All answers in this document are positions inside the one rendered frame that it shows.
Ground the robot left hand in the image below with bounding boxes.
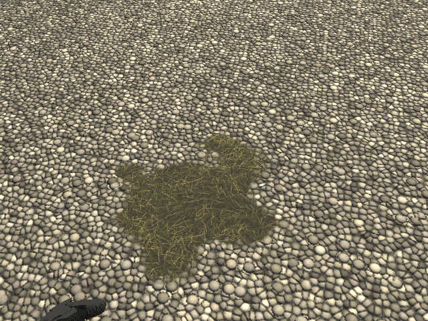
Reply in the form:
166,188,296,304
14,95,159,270
39,299,106,321

